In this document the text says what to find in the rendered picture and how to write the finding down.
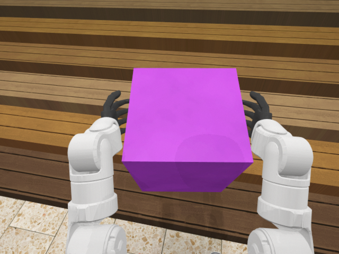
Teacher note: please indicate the right robot hand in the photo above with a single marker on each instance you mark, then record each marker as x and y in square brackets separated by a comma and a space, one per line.
[261, 110]

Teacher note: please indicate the robot right upper arm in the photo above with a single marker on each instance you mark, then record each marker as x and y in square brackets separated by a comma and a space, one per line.
[276, 241]

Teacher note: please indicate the robot left upper arm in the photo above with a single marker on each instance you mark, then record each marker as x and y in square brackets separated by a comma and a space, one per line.
[98, 239]

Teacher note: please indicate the left robot forearm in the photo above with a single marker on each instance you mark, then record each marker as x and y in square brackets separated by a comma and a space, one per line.
[90, 156]

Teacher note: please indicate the left robot hand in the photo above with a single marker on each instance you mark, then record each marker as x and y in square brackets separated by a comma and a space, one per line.
[109, 109]

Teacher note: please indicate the right robot forearm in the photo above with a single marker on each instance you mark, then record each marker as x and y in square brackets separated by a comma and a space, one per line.
[287, 162]

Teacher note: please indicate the carton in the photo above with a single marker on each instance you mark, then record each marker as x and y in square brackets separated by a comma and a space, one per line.
[186, 130]

